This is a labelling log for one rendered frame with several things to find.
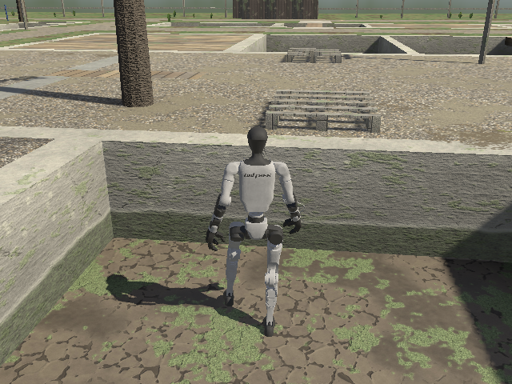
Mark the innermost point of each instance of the robot left hand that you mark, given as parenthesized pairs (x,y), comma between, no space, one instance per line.
(210,239)

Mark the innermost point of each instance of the robot left thigh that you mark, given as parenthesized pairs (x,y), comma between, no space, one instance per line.
(237,232)

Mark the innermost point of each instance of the right robot forearm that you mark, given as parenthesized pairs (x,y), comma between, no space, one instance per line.
(293,210)

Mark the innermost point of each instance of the robot torso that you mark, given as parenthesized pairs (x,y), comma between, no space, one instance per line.
(256,191)

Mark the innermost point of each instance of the left robot forearm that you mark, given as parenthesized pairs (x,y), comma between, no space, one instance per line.
(217,216)

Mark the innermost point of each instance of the robot left upper arm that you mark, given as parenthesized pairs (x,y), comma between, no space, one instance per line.
(227,182)

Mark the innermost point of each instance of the robot right upper arm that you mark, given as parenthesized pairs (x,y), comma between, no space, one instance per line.
(282,170)

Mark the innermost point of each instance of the robot right hand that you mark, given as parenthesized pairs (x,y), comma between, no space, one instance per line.
(297,224)

